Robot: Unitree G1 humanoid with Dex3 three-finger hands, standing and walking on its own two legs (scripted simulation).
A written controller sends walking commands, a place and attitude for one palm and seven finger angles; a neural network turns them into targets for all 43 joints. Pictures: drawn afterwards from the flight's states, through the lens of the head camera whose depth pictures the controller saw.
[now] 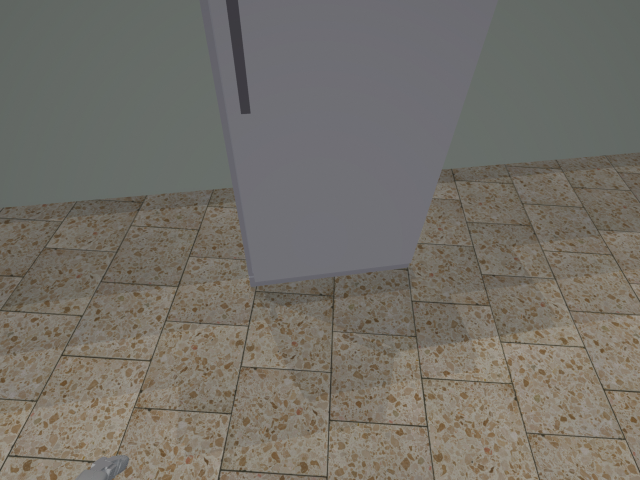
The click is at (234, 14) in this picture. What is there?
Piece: fridge door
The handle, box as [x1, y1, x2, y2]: [226, 0, 250, 113]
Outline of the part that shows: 226,0 241,113 250,113 237,0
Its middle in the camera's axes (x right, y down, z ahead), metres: -0.16 -0.46 +0.68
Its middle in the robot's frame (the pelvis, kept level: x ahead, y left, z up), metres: +0.84 +0.21 +0.27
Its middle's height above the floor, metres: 1.04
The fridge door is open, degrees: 0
